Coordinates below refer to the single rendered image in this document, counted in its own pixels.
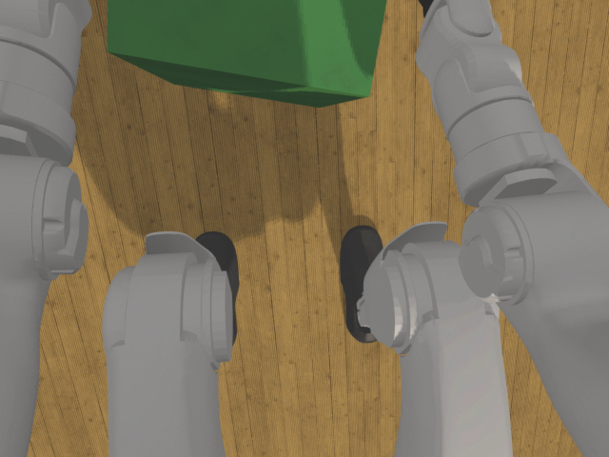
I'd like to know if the right robot shin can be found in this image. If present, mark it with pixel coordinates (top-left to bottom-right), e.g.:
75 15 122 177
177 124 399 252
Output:
357 221 500 343

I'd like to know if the robot left thigh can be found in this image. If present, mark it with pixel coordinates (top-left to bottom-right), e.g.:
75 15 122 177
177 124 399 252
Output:
107 252 233 457

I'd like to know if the carton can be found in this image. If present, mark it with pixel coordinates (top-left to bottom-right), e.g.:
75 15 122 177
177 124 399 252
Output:
108 0 387 108

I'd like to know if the robot left forearm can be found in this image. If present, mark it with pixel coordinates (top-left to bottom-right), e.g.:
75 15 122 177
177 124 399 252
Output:
0 0 92 167

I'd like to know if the left robot upper arm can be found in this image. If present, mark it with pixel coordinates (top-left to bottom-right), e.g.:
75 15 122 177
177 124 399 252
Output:
0 154 88 457

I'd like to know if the robot right forearm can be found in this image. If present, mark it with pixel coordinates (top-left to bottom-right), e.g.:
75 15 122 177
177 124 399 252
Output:
415 0 607 208

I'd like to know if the right robot upper arm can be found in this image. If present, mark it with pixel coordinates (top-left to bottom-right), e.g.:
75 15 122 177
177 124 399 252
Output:
458 190 609 457

